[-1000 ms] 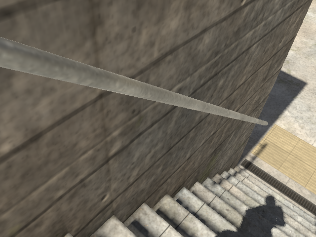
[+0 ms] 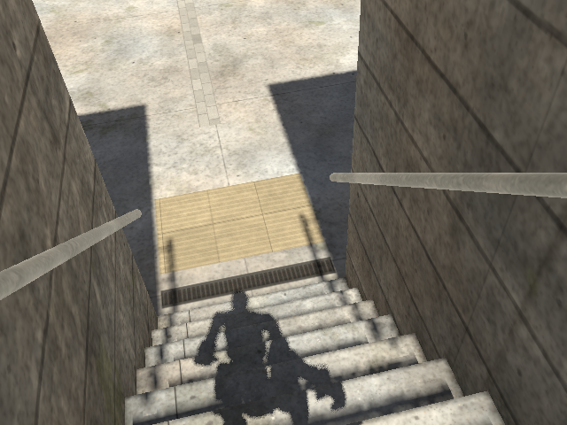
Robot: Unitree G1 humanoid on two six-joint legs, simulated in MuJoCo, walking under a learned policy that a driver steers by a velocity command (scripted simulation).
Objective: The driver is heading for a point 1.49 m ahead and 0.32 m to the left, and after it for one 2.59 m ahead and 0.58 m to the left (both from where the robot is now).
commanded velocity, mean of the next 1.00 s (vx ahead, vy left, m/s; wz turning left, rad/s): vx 0.03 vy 0.00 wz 0.30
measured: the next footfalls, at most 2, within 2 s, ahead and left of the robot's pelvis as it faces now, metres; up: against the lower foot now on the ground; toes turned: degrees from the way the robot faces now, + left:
right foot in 0.24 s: +0.13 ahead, -0.16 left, +0.00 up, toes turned -18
left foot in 0.78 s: +0.07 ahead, +0.12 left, +0.00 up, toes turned +15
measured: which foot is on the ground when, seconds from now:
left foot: down 0.00-0.26, up 0.28-0.76, down 0.78-1.00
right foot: up 0.00-0.22, down 0.24-0.78, up 0.80-1.00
